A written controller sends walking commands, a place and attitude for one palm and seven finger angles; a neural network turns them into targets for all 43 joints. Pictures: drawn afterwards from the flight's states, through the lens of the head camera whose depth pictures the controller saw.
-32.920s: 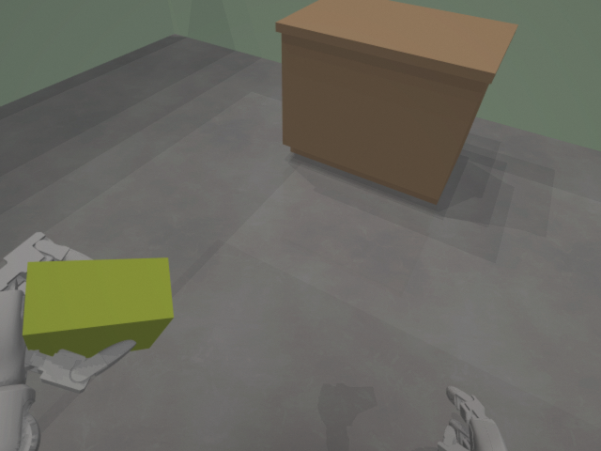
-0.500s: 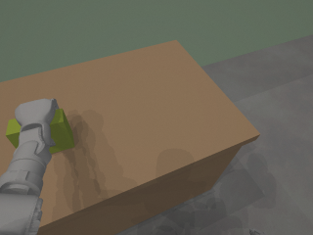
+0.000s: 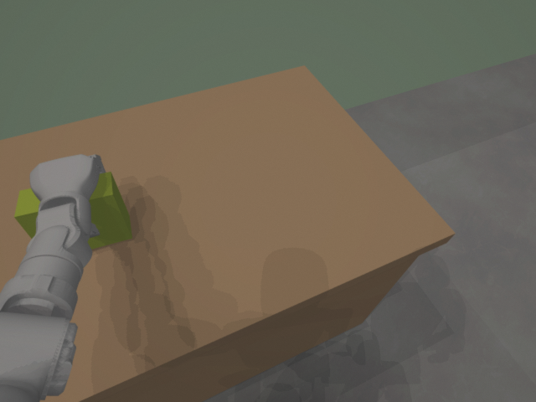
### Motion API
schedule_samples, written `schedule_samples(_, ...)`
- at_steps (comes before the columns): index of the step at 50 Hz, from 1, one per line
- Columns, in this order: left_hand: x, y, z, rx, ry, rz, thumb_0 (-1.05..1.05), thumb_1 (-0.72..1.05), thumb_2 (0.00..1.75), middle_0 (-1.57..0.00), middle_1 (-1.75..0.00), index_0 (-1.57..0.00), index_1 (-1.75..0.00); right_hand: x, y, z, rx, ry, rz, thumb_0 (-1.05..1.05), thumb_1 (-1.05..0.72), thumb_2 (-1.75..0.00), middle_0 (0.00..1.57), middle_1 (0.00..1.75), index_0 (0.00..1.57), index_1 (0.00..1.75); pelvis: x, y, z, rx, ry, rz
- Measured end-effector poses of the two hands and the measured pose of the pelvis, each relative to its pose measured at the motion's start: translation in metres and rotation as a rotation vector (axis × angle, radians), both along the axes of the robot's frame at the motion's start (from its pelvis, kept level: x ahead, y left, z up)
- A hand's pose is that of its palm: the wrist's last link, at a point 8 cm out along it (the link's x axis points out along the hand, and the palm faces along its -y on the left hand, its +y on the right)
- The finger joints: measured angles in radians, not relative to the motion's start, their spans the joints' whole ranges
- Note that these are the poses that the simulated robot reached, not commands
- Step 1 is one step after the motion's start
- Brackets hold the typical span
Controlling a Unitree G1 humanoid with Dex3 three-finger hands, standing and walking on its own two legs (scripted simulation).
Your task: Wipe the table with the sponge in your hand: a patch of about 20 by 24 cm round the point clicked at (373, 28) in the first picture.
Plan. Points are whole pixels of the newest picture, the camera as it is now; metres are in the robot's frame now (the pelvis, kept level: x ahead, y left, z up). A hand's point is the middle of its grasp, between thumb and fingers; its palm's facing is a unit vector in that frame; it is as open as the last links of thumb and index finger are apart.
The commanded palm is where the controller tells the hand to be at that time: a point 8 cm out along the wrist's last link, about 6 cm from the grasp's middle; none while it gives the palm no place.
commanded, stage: slide across to the middle lane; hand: left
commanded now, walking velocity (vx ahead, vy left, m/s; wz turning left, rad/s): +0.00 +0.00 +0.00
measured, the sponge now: (83, 222) +0.39 +0.34 +0.00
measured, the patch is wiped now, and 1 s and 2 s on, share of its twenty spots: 0.40 0.65 0.75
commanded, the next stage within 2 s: wipe back along the middle lane in 0.36 s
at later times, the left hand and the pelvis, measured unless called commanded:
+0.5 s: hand (117, 195) +0.42 +0.27 +0.04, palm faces -0.09 -0.01 -1.00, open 10.2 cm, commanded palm +0.40 +0.25 +0.09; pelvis +0.02 +0.00 +0.00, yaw +1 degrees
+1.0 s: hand (128, 215) +0.39 +0.24 +0.04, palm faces -0.07 -0.03 -1.00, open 10.2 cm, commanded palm +0.35 +0.23 +0.08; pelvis +0.01 -0.02 +0.01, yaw +0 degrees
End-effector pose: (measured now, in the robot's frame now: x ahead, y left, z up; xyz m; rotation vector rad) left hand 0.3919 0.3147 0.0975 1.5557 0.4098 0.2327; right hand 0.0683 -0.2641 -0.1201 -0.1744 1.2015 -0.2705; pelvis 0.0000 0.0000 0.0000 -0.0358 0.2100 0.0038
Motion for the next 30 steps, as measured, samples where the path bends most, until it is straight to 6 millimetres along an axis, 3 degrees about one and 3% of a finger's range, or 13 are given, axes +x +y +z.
schedule_samples(11, 0.014, -0.034, -0.001, -0.022, -0.035, -0.035, 0.01, -0.51, 1.06, -0.72, -1.34, -0.72, -1.34, 0.049, 0.019, 0.004, 0.047, -0.086, 0.045, 0.01, -0.90, -0.90, 0.20, 0.30, 0.20, 0.30, 0.012, 0.005, 0.003, 0.005, -0.012, 0.000)
schedule_samples(18, 0.013, -0.042, -0.003, -0.017, -0.038, 0.011, 0.00, -0.51, 1.06, -0.71, -1.34, -0.72, -1.34, 0.076, 0.021, 0.008, 0.063, -0.133, 0.080, 0.00, -0.90, -0.90, 0.20, 0.30, 0.20, 0.30, 0.017, 0.002, 0.004, 0.008, -0.017, 0.001)
schedule_samples(24, 0.013, -0.052, -0.001, 0.006, -0.024, 0.016, 0.00, -0.51, 1.06, -0.71, -1.35, -0.71, -1.34, 0.084, 0.014, 0.010, 0.053, -0.133, 0.098, 0.00, -0.90, -0.90, 0.20, 0.30, 0.20, 0.30, 0.017, -0.004, 0.004, 0.009, -0.025, 0.015)
schedule_samples(30, 0.012, -0.062, -0.001, -0.012, -0.020, 0.009, 0.00, -0.51, 1.06, -0.71, -1.35, -0.71, -1.35, 0.081, 0.006, 0.011, 0.045, -0.121, 0.087, 0.00, -0.90, -0.90, 0.20, 0.30, 0.20, 0.30, 0.017, -0.009, 0.005, 0.012, -0.030, 0.010)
